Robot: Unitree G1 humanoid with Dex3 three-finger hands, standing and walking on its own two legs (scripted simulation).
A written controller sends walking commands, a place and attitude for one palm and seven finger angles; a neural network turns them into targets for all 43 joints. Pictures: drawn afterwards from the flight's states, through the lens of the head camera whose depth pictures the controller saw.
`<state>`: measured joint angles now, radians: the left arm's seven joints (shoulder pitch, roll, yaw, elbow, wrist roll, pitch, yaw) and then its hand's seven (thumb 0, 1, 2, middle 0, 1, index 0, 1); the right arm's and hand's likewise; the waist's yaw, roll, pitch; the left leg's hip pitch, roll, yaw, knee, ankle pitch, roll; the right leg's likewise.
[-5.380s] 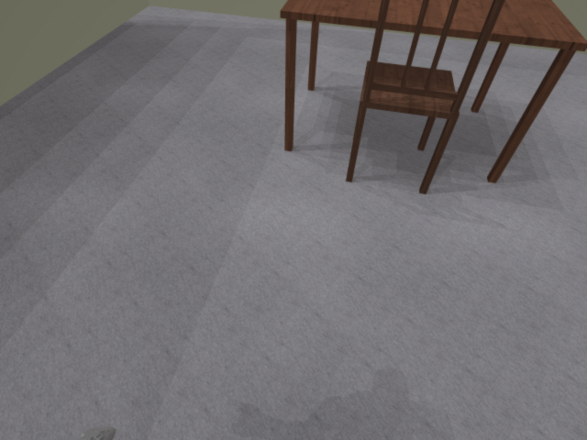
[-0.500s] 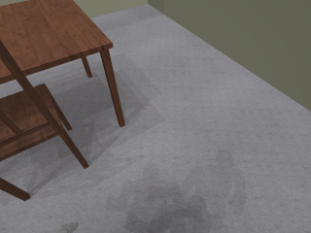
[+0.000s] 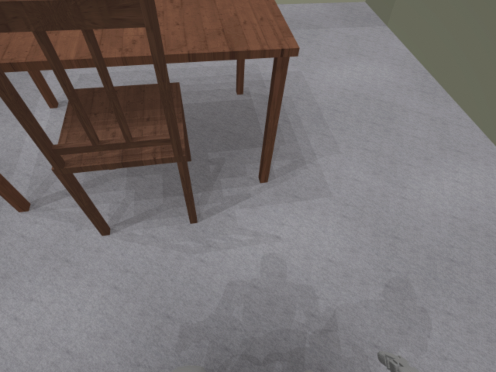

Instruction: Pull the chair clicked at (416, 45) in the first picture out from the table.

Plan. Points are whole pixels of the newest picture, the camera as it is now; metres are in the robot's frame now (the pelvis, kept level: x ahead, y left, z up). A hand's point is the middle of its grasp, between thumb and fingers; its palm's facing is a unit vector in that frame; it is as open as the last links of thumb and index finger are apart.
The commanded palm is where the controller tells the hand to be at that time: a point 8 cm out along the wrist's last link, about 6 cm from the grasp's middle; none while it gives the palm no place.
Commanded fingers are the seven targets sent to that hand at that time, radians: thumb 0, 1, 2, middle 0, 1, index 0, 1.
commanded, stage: turn to face it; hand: left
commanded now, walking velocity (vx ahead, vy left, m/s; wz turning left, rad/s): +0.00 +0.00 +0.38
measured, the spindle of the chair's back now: (72, 96) +0.69 +0.51 -0.04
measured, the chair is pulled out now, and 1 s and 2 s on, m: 0.00 0.00 0.00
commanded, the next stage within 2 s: take the last steps up to it in 0.36 s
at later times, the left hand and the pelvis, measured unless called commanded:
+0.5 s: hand out of the picture +0.04 +0.16 -0.13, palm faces +0.21 -0.94 -0.26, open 7.4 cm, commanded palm none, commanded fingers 0.00 0.90 0.90 -0.20 -0.30 -0.20 -0.30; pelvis +0.00 -0.04 +0.02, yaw +12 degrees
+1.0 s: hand out of the picture -0.07 +0.20 -0.16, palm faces +0.33 -0.93 -0.16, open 7.4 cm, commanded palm none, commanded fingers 0.00 0.90 0.90 -0.20 -0.30 -0.20 -0.30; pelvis +0.04 +0.04 +0.02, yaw +15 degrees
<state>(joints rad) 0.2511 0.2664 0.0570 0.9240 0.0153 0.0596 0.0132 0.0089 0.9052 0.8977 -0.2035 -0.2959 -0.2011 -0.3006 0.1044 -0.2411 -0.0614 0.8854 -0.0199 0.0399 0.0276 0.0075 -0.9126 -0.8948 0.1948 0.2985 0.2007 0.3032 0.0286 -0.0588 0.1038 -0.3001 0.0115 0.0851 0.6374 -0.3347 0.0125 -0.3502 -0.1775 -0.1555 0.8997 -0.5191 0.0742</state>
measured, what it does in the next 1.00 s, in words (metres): steps on the spot, turning left: right foot, then left foot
